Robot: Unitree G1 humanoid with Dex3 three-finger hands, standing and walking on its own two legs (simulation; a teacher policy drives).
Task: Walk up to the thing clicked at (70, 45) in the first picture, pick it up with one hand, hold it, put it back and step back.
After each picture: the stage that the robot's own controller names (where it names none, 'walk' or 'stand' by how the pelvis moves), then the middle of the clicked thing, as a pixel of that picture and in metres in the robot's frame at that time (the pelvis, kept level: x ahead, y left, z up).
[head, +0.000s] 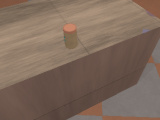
stand; (70, 36) +0.65 +0.10 -0.03
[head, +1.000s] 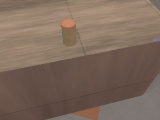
walk; (69, 32) +0.61 +0.12 +0.00
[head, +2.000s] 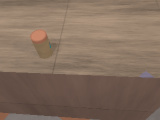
stand; (42, 44) +0.51 +0.25 +0.00
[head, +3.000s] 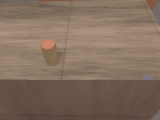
stand; (50, 53) +0.53 +0.19 -0.02
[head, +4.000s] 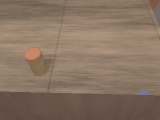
stand; (36, 62) +0.45 +0.24 -0.01
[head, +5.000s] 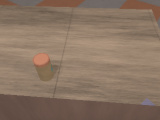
stand; (44, 67) +0.44 +0.21 -0.03
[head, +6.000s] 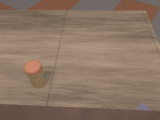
stand; (36, 74) +0.41 +0.24 -0.03
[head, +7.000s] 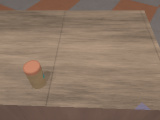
stand; (35, 75) +0.41 +0.24 -0.03
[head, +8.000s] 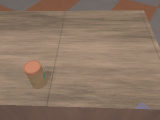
rise first; (36, 75) +0.41 +0.24 -0.03
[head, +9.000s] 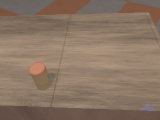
rise first; (40, 76) +0.41 +0.24 -0.03
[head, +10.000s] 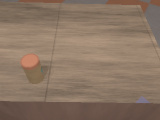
go down; (33, 69) +0.42 +0.22 -0.01
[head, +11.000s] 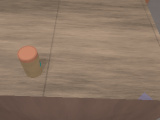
go down; (30, 62) +0.43 +0.22 +0.00
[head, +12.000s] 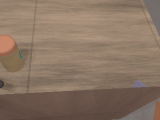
close in; (9, 54) +0.42 +0.24 +0.04
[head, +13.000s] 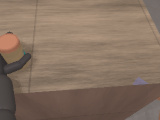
close; (13, 53) +0.43 +0.23 +0.05
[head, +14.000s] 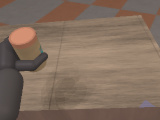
lift; (29, 50) +0.34 +0.18 +0.22
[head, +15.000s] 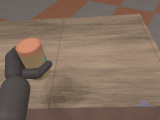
hold; (34, 60) +0.34 +0.18 +0.18
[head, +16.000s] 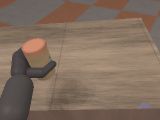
hold; (40, 60) +0.34 +0.16 +0.18
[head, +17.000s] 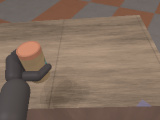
hold; (34, 63) +0.33 +0.18 +0.17
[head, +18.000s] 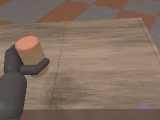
crouch; (33, 57) +0.35 +0.18 +0.18
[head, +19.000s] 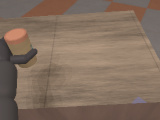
lower; (22, 48) +0.41 +0.22 +0.15
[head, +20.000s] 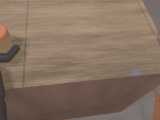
lower; (2, 44) +0.46 +0.24 +0.06
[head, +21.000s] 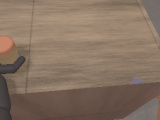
lower; (8, 55) +0.43 +0.24 +0.05
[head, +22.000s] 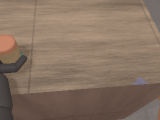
lower; (10, 54) +0.43 +0.24 +0.05
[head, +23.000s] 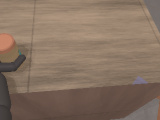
lower; (8, 53) +0.43 +0.24 +0.05
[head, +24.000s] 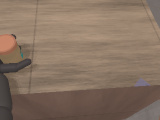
open; (10, 54) +0.43 +0.24 +0.05
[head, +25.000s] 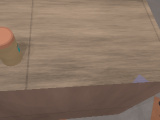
sink last; (6, 47) +0.43 +0.24 +0.05
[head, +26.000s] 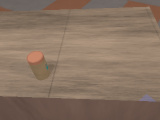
sink last; (39, 66) +0.44 +0.25 +0.02
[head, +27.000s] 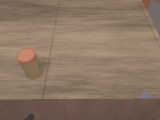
stand; (30, 64) +0.42 +0.24 +0.02
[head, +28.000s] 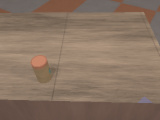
stand; (41, 69) +0.45 +0.22 -0.02
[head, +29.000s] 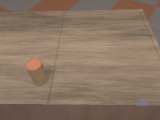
stand; (37, 72) +0.43 +0.23 -0.03
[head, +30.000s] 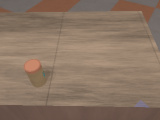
stand; (35, 73) +0.42 +0.24 -0.03
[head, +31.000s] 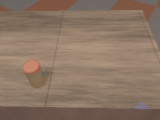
stand; (34, 74) +0.41 +0.24 -0.03
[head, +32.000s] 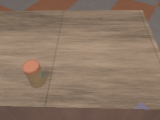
stand; (34, 74) +0.41 +0.24 -0.03
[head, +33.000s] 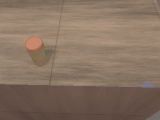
walk; (37, 52) +0.47 +0.22 -0.01
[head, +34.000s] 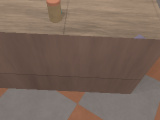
walk; (54, 9) +0.73 +0.18 -0.01
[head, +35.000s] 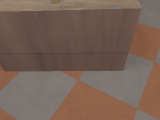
stand; out of the picture +1.07 +0.29 -0.01
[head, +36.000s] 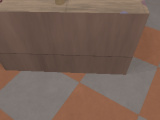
stand; out of the picture +1.04 +0.21 -0.02
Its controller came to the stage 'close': yes
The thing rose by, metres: 0.24
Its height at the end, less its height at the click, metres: +0.00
